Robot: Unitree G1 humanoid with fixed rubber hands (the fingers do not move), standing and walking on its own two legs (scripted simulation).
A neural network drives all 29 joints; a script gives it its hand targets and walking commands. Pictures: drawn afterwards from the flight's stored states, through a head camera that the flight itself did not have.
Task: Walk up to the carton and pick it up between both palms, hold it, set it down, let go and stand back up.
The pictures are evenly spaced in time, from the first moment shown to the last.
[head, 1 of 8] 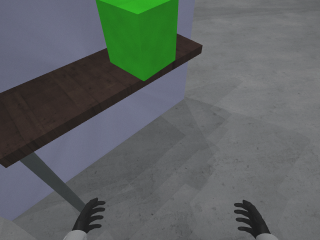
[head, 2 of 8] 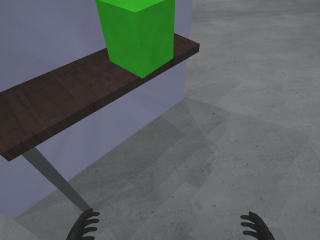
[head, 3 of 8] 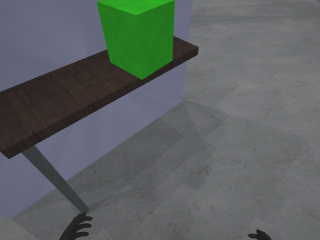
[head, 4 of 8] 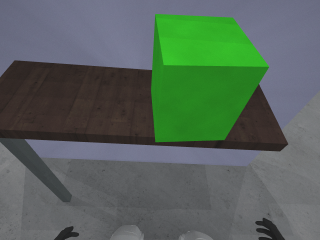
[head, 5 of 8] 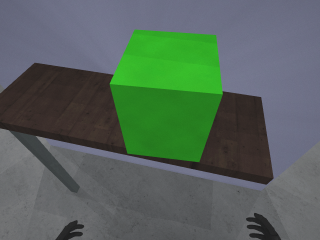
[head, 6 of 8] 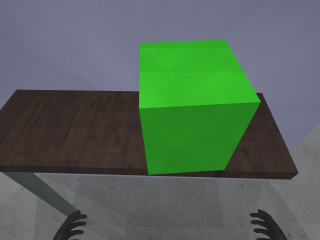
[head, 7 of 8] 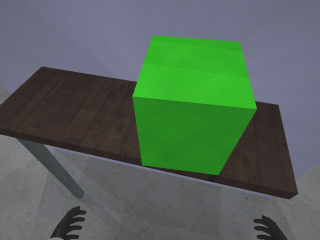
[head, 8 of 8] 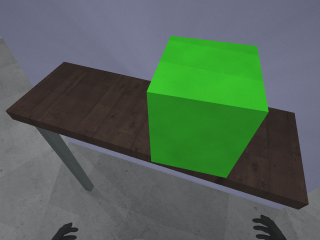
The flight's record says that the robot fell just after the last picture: no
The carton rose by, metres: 0.00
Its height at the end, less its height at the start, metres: +0.00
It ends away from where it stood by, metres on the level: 0.00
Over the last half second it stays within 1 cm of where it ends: yes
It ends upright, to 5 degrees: yes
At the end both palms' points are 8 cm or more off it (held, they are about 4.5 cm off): yes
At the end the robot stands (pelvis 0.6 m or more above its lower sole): yes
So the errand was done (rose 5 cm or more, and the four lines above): no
